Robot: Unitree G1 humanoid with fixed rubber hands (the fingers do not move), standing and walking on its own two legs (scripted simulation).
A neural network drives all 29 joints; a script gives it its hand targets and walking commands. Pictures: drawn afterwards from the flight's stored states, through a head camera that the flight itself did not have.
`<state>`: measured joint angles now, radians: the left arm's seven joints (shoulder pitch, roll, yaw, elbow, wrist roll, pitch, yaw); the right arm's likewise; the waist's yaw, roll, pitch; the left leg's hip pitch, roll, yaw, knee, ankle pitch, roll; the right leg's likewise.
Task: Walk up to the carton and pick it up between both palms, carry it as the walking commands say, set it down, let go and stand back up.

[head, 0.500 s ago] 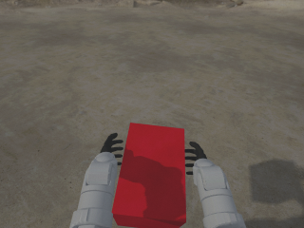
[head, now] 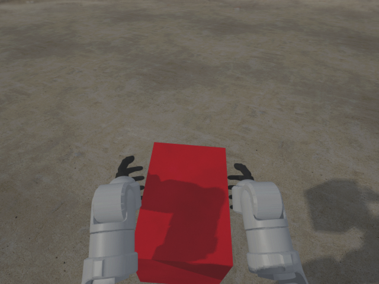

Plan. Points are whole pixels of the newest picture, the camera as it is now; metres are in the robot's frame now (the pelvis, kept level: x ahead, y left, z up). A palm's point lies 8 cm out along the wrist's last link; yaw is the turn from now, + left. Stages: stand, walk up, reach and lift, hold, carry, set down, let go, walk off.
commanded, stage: carry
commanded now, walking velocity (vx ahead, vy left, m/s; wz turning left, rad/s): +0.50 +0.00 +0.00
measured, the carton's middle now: (184, 212) +0.31 +0.02 +0.00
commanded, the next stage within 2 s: none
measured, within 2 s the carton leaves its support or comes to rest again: neither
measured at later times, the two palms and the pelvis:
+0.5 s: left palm (141, 105) +0.66 +0.16 +0.08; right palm (217, 113) +0.63 -0.09 +0.07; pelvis +0.33 +0.05 +0.00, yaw -3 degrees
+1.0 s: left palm (158, 62) +1.04 +0.14 +0.07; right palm (212, 66) +1.04 -0.11 +0.05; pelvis +0.74 +0.00 +0.01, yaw +1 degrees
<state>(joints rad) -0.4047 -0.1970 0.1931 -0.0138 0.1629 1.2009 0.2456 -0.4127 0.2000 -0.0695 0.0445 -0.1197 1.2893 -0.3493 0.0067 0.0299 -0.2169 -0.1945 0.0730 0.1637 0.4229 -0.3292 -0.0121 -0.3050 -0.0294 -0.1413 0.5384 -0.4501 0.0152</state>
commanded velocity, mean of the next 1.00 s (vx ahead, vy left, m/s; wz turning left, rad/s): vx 0.50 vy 0.00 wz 0.00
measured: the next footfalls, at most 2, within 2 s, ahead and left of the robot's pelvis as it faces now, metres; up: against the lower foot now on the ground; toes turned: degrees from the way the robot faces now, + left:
right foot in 0.02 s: +0.03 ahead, -0.10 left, +0.00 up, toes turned -7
left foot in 0.32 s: +0.33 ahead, +0.13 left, +0.00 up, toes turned +10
